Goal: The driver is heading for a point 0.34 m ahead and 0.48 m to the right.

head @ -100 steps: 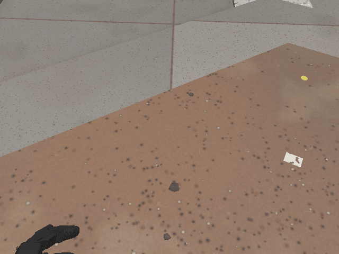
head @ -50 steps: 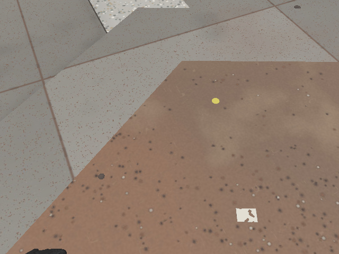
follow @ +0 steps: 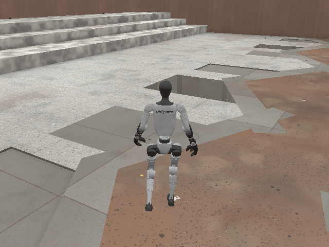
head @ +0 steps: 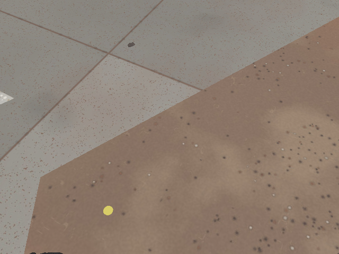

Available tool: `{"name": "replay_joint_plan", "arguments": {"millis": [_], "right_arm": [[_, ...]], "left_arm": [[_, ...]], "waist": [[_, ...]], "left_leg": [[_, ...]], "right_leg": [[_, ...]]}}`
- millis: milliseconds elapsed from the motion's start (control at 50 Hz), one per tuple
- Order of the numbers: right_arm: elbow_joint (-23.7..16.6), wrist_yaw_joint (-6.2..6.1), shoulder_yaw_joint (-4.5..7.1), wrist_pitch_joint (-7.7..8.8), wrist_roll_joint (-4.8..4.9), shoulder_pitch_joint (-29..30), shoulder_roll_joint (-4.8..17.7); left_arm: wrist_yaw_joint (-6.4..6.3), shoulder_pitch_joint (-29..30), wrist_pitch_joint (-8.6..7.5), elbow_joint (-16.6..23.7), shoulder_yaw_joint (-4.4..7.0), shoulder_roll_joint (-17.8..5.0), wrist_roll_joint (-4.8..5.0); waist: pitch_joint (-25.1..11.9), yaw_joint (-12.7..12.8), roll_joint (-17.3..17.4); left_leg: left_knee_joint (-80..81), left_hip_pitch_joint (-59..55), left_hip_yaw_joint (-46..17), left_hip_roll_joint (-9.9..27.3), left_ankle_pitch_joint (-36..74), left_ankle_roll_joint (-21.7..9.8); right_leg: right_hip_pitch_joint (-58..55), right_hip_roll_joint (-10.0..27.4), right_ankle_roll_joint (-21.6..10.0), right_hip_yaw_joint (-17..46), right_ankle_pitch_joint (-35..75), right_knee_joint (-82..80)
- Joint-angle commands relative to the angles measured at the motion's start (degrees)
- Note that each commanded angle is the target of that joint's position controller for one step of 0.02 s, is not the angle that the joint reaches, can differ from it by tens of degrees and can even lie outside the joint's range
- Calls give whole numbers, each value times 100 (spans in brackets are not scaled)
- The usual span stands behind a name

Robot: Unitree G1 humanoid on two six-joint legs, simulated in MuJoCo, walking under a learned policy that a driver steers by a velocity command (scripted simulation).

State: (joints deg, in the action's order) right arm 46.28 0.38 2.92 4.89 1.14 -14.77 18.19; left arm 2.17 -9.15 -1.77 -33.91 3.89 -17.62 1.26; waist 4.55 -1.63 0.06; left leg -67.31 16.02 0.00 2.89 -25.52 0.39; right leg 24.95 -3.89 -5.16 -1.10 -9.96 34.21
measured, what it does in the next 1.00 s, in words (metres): walks ahead, turning right: left foot, then right foot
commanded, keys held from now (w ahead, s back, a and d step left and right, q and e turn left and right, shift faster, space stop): w+e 0.96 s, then w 0.04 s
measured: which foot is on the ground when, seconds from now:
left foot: up 0.00-0.36, down 0.38-0.92, up 0.94-1.00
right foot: down 0.00-0.38, up 0.40-0.88, down 0.90-1.00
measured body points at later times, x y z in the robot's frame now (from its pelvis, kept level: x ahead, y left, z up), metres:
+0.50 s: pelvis +0.29 +0.04 +0.01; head +0.31 +0.04 +0.46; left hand +0.44 +0.30 -0.11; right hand +0.38 -0.26 -0.08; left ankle +0.38 +0.13 -0.72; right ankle +0.15 -0.06 -0.63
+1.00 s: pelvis +0.52 -0.11 +0.00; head +0.55 -0.14 +0.45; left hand +0.82 +0.01 -0.08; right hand +0.41 -0.39 -0.12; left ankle +0.48 +0.10 -0.63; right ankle +0.54 -0.21 -0.72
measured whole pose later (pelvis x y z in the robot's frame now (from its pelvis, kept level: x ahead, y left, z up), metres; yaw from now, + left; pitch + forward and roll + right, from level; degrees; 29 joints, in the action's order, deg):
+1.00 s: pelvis +0.52 -0.11 +0.00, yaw -36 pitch +1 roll +1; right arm 46.0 0.4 3.0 4.9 1.3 -14.7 18.3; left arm 2.1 -9.1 -1.9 -34.9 4.0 -17.5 1.3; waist 4.5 -1.6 0.5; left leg -67.1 16.6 0.2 3.5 -25.2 0.4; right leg 24.5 -3.6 -5.2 -1.2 -9.7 33.7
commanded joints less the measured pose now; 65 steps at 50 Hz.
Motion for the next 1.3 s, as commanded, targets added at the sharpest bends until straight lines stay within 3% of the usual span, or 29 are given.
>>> {"name": "replay_joint_plan", "arguments": {"millis": [20, 40, 100, 200, 300, 360, 380, 400, 420, 440, 460, 480, 520, 600, 720, 800, 840, 860, 880, 900, 920, 940, 960, 980, 1000, 1040, 1100, 1200, 1300], "right_arm": [[-670, -26, 154, 284, -130, 423, 773], [-671, -12, 167, 225, -146, 292, 782], [-653, -16, 126, 83, -216, 317, 566], [-947, 40, -13, 91, -178, 1452, 251], [-1090, 125, 94, 182, -71, 1731, 547], [-911, 89, 239, 243, -85, 941, 733], [-837, 48, 322, 273, -178, 264, 937], [-761, 10, 433, 236, -277, -419, 1400], [-582, 75, 443, 159, -134, -712, 1303], [-698, 68, 315, 138, -88, -396, 809], [-739, 41, 250, 89, -121, -103, 615], [-724, 30, 196, 68, -164, 128, 477], [-645, -2, 155, 90, -208, 294, 350], [-450, -13, 240, 166, -143, 195, 527], [-252, -48, 294, 73, -107, 45, 778], [-81, -51, 351, -53, -1, -237, 974], [-71, -74, 403, -125, 62, -219, 1142], [-80, -98, 434, -165, 92, -207, 1237], [-105, -119, 437, -209, 118, -133, 1258], [-147, -149, 370, -209, 74, -147, 1107], [-432, -91, 115, -134, -240, -630, 354], [-605, -22, 22, 80, -166, -428, 352], [-750, 37, 164, 214, 88, 328, 860], [-802, 48, 131, 288, 142, 459, 801], [-667, -2, 126, 283, -5, 471, 720], [-566, 9, 156, 180, -102, 148, 752], [-494, 7, 107, 17, -147, 103, 483], [-745, 63, -5, 45, -119, 1174, 231], [-954, 194, 1, 113, -48, 1737, 309]], "left_arm": [[-53, -595, -144, 215, 221, -722, -54], [-79, -465, -154, 274, 207, -732, -124], [-171, -478, -189, 154, 215, -761, -76], [-304, -867, -121, -108, 263, -926, -20], [-332, -1183, -70, -353, 270, -871, 43], [-332, -1065, -11, -357, 237, -721, 7], [-307, -1080, -20, -306, 120, -412, -37], [-301, -1767, -46, -225, -4, -7, 5], [-317, -1947, -83, -132, -13, -261, 122], [-331, -1491, -62, -214, 125, -793, 144], [-337, -991, -23, -131, 167, -912, 78], [-326, -760, -6, -78, 173, -844, 9], [-271, -762, 38, -57, 170, -613, 27], [-238, -500, 110, 78, 95, -294, 11], [-44, 348, 9, 253, 10, -131, 1], [91, 859, 5, 480, 7, -155, 26], [117, 736, 27, 524, 94, -327, -9], [110, 432, 53, 478, 173, -475, -29], [83, -290, 77, 299, 308, -693, -24], [-7, -1327, 125, 8, 502, -1029, 1], [-116, -1587, 140, -64, 624, -1701, 65], [-77, -1602, 27, 164, 538, -1615, 62], [-35, -1485, -68, 91, 392, -1158, 5], [-38, -1224, -126, 28, 324, -974, -13], [-46, -813, -138, 42, 234, -731, -22], [-82, -412, -179, 129, 151, -553, -134], [-154, -448, -244, -62, 156, -650, -127], [-242, -851, -249, -412, 154, -736, -83], [-245, -1282, -213, -787, 178, -822, -22]], "waist": [[-814, 282, -9], [-786, 115, -283], [-659, 35, -199], [-384, 449, -375], [-365, 487, -552], [-595, 49, -722], [-1216, -269, -448], [-2153, -177, 854], [-2345, -156, 1928], [-1523, -290, 1083], [-975, -291, 679], [-597, -191, 478], [-358, 15, 716], [-265, 33, 518], [-105, -238, 334], [79, -322, 318], [-115, -112, 458], [-361, 109, 561], [-754, 553, 510], [-1263, 1064, 285], [-1771, 661, -1266], [-2780, 694, -1249], [-2083, 938, -609], [-1425, 738, -436], [-969, 482, 42], [-791, 124, -350], [-683, 38, -226], [-294, 465, -289], [-36, 653, -343]], "left_leg": [[44, 2438, -490, 361, 677, -48], [160, 2108, -523, 399, 803, 26], [865, 1858, -353, 337, 1102, 305], [3010, 1409, -279, -68, 2903, 427], [3817, 1033, -567, -214, 2802, 233], [4138, -13, -398, -249, 2213, -93], [4070, -1223, -816, 290, 2062, -387], [4195, -3336, -2750, 1622, 1293, -1148], [4912, -3728, -4762, 2249, -542, -1557], [5152, -3058, -4226, 2002, -1176, -1308], [5157, -2364, -3292, 1771, -548, -1081], [5263, -1714, -2583, 1514, 254, -1017], [5533, -1029, -1701, 1196, 1062, -942], [5859, -989, -824, 1250, 2048, -1129], [5913, -1283, 382, 1104, 2842, -943], [5731, -1843, 728, 1290, 3349, -817], [5142, -2112, 950, 1318, 5071, -707], [4557, -2175, 1057, 1299, 6065, -650], [3564, -1973, 1212, 1183, 6556, -539], [2154, -1032, 1293, 980, 5891, -330], [0, 1506, 1206, 253, 1069, 14], [-1161, 2642, -145, -499, -997, 80], [-1240, 3206, -509, -151, -438, -35], [-776, 3153, -434, 96, 113, -126], [-274, 2767, -379, 339, 508, -113], [173, 2017, -407, 548, 869, 25], [724, 1862, -240, 513, 1331, 268], [2771, 1758, -127, 296, 3111, 327], [3635, 1906, -215, 125, 3173, 57]], "right_leg": [[-2513, 1501, -1129, 2573, 446, -1883], [-2078, 1457, -1194, 2482, 913, -1982], [-1391, 1244, -1211, 1959, 1523, -2127], [-905, 830, -802, 1555, 796, -2068], [-1450, 1124, -610, 2287, 196, -1518], [-1546, 986, -375, 2468, 558, -741], [-1183, 664, -178, 2152, 388, 412], [460, -96, 263, 1372, -1349, 2373], [1742, -15, 395, 1117, -2465, 3637], [2084, 308, 449, 1223, -1973, 4090], [2053, 500, 470, 978, -1539, 4103], [1871, 669, 488, 919, -1220, 3857], [1408, 937, 476, 850, -881, 3441], [1608, 1049, 555, 719, -420, 2768], [1363, 961, 505, 284, 1091, 998], [1253, 836, 288, -7, 839, 307], [776, 542, 69, -286, 266, 160], [287, 324, -66, -446, -30, 146], [-682, 77, -255, -558, 39, -98], [-2330, 24, -493, -285, 290, -351], [-4532, 1547, -1305, 2311, 79, -351], [-5169, 2343, -2064, 4959, -1352, -1446], [-4718, 2181, -1635, 4276, -1285, -1768], [-3889, 2000, -1404, 3484, -833, -1802], [-3037, 1715, -1130, 2759, -128, -1841], [-2060, 1494, -1118, 2166, 1177, -2000], [-1480, 1383, -1165, 1600, 1566, -2311], [-1365, 1059, -785, 952, 1214, -2393], [-2125, 1501, -726, 1232, 899, -2186]]}}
